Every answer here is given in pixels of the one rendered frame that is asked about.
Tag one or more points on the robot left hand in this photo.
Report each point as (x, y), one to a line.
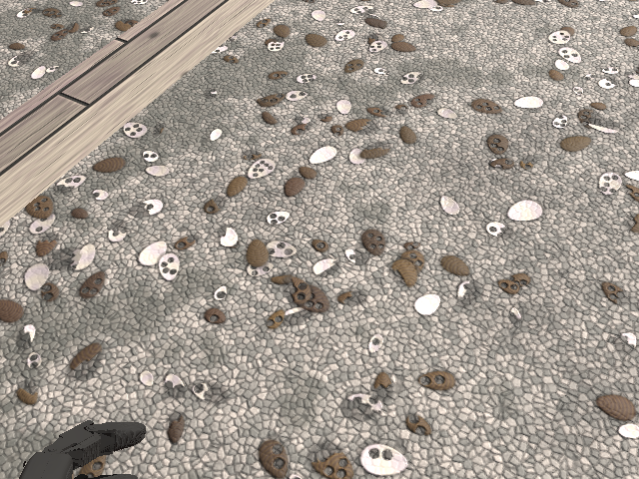
(79, 446)

